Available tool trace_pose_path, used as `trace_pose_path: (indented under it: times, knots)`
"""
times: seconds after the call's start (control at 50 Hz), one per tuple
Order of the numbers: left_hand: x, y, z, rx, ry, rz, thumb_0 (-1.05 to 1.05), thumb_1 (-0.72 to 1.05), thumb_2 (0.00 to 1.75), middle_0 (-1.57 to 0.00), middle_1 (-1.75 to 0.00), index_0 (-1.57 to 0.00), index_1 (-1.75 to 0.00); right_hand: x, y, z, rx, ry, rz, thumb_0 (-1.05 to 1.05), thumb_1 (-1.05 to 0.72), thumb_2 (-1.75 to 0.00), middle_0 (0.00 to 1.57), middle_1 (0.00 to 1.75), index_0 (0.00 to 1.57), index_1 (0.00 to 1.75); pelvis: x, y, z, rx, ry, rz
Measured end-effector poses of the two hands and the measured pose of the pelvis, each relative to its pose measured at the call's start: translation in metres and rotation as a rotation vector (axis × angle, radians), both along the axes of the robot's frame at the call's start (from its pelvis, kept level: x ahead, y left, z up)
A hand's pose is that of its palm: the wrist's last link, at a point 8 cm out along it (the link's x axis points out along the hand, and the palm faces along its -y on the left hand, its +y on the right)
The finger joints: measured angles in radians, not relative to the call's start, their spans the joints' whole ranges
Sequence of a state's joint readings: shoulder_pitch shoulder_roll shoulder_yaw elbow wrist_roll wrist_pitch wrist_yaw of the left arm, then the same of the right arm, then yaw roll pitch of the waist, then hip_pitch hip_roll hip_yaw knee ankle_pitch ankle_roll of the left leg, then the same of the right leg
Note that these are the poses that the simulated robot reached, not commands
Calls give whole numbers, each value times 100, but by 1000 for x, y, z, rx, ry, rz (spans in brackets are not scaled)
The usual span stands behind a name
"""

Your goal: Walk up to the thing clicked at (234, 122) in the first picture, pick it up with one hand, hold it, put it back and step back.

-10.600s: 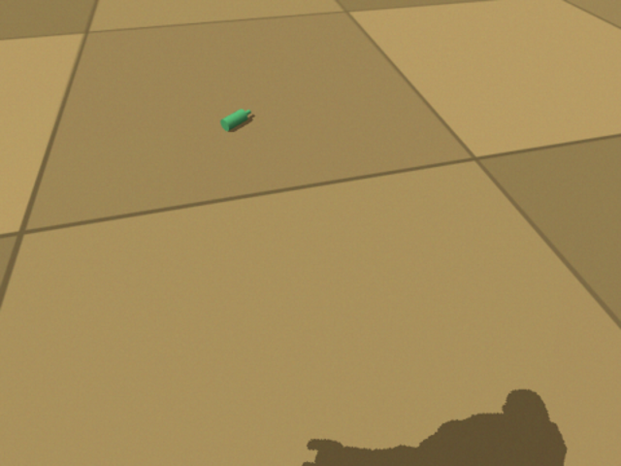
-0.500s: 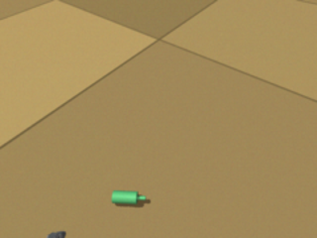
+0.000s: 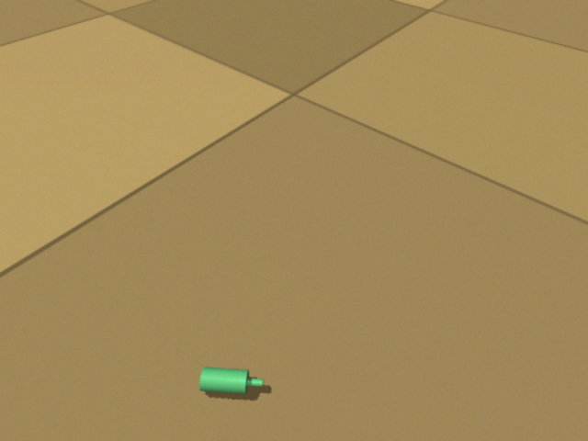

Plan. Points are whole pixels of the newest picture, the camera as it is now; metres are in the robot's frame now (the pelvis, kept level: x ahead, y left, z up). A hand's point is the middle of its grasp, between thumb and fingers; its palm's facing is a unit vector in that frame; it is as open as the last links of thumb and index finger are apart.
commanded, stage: walk up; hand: left
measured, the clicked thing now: (232, 380) +0.42 +0.20 -0.75
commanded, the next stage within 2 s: none
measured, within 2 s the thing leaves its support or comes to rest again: neither
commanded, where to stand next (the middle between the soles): +0.04 -0.01 m, yaw -1 degrees
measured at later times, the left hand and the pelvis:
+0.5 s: hand out of the picture +0.05 +0.25 -0.16, palm faces +0.02 -0.94 -0.33, open 7.4 cm; pelvis -0.01 +0.00 +0.00, yaw +0 degrees
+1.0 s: hand out of the picture +0.04 +0.28 -0.18, palm faces -0.01 -0.94 -0.33, open 7.4 cm; pelvis -0.09 +0.02 -0.02, yaw +1 degrees
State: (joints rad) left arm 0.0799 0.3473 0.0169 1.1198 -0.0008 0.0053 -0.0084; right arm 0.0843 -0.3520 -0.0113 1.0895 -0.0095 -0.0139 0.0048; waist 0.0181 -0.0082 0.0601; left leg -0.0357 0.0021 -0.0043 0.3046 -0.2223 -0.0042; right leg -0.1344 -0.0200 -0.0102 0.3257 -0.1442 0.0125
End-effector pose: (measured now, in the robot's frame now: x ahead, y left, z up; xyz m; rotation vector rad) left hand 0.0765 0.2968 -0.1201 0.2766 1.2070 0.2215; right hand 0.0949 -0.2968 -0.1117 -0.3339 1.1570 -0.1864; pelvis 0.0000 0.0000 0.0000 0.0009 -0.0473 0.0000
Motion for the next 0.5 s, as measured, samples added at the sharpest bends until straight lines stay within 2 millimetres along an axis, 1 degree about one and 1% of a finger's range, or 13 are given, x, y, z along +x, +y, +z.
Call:
trace_pose_path:
  times: [0.12,0.24,0.36,0.5]
  knots:
    - [-20,3,0,8,40,15,1,90,90,-20,-30,-20,-30,-12,4,-5,16,31,-3,1,-90,-90,20,30,20,30,-3,0,0,1,0,0]
    - [-32,2,0,9,62,23,1,90,90,-20,-30,-20,-30,-24,6,-10,29,55,-11,1,-90,-90,20,30,20,30,-7,0,1,3,-1,0]
    - [-36,-1,0,8,63,23,1,90,90,-20,-30,-20,-30,-33,4,-12,33,66,-21,1,-90,-90,20,30,20,30,-9,-2,0,4,-1,1]
    - [-31,-7,0,2,46,16,1,90,90,-20,-30,-20,-30,-37,0,-11,29,68,-24,1,-90,-90,20,30,20,30,-11,-5,0,5,1,1]
